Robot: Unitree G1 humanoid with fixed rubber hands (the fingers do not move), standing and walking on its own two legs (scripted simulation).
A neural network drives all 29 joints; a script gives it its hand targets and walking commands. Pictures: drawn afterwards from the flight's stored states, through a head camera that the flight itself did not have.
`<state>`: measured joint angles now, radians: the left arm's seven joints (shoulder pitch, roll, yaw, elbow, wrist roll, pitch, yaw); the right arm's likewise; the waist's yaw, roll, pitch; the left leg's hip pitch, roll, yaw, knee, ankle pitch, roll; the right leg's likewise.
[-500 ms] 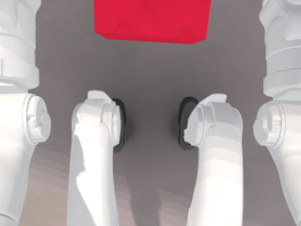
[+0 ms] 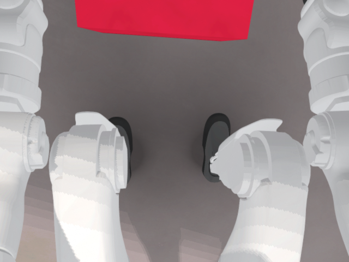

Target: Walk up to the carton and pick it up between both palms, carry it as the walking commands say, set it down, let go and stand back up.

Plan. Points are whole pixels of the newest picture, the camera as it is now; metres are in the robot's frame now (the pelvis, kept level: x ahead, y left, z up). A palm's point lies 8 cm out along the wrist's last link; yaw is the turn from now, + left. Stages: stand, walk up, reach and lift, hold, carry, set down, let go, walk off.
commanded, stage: reach and lift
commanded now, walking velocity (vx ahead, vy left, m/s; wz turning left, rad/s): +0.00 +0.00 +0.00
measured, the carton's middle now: out of the picture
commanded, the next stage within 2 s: none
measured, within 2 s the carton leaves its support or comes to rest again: leaves its support in 1.72 s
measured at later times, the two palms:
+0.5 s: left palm out of the picture +0.51 +0.22 -0.20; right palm out of the picture +0.53 -0.21 -0.19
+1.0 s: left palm out of the picture +0.53 +0.20 -0.20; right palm out of the picture +0.54 -0.17 -0.20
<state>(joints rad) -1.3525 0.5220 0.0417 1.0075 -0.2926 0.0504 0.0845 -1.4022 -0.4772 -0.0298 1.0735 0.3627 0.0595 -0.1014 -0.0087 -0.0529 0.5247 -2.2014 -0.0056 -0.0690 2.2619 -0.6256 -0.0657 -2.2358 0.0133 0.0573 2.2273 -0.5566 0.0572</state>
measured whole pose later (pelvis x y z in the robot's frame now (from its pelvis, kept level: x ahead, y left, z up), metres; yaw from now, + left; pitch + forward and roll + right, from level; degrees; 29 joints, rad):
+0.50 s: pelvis -0.01 +0.00 -0.01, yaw +0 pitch +31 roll -1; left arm -1.41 0.47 0.00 1.11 -0.31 0.03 0.06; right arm -1.46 -0.49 -0.02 1.20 0.35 0.02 -0.06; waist 0.01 0.00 0.52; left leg -2.22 -0.02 -0.06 2.29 -0.60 -0.06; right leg -2.24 0.01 0.07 2.25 -0.54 0.07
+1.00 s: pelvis +0.00 +0.01 +0.00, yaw +0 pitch +34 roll -1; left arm -1.47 0.41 -0.05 1.19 -0.30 -0.01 0.10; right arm -1.53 -0.39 0.00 1.28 0.32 -0.03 -0.10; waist 0.01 0.00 0.48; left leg -2.25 -0.01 -0.05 2.26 -0.60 -0.04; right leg -2.26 0.01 0.07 2.22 -0.55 0.08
